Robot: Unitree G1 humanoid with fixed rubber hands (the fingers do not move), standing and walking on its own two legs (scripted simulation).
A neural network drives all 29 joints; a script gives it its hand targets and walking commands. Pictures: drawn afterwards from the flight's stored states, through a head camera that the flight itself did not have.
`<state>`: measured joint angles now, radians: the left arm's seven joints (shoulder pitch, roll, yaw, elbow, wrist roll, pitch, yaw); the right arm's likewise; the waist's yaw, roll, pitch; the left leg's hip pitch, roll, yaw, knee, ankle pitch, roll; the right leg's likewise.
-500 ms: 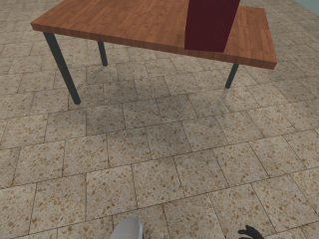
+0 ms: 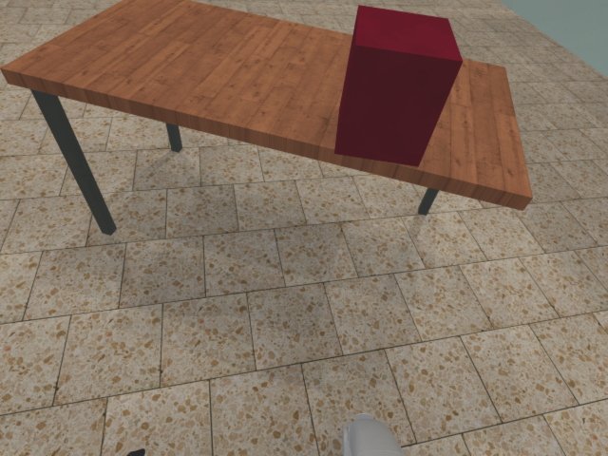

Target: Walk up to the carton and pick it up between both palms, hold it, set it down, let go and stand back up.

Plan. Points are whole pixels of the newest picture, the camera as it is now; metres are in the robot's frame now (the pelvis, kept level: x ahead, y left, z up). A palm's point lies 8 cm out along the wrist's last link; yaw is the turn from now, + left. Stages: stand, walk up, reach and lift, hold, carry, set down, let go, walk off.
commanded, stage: walk up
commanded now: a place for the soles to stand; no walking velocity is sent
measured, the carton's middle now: (389, 88) +0.84 -0.23 +0.06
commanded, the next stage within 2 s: none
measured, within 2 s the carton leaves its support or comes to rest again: neither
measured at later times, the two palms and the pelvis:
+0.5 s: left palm out of the picture +0.13 +0.12 -0.15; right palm (489, 337) +0.32 -0.34 -0.11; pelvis +0.18 -0.13 -0.02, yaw +7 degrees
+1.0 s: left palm (300, 317) +0.38 -0.02 -0.14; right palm (556, 305) +0.40 -0.53 -0.14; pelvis +0.32 -0.27 -0.02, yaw +5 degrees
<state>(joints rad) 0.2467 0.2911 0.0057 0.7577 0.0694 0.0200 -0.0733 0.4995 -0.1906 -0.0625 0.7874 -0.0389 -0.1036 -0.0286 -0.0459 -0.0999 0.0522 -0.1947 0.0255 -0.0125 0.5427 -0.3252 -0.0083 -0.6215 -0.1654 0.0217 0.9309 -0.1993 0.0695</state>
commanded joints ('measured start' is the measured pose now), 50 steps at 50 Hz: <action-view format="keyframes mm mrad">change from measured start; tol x32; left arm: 1 -33 35 11 -67 -9 -30 -9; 7 316 247 96 1 -38 -56 36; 50 126 172 79 -10 -59 12 57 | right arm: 1 -34 -224 -51 -71 -13 -11 -1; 50 -152 -99 32 -149 12 73 -29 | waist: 1 18 276 50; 7 150 -286 -115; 25 -40 249 -81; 50 117 -86 66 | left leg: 1 -99 216 -198 -207 -19 185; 9 -531 -8 -70 812 -241 28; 22 51 -58 107 49 193 72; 27 79 456 -769 -338 -529 255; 36 -61 262 -196 -227 75 216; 50 -500 22 -14 699 -275 40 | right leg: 1 111 15 -53 -186 69 -22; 5 543 92 -127 -355 5 -71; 9 507 -238 550 -792 -549 -216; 19 389 -107 9 -592 23 -273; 29 -168 39 25 330 -279 -13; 45 560 115 -141 -385 -1 -59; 47 532 -215 482 -682 -246 -229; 50 397 -175 337 -659 -302 -274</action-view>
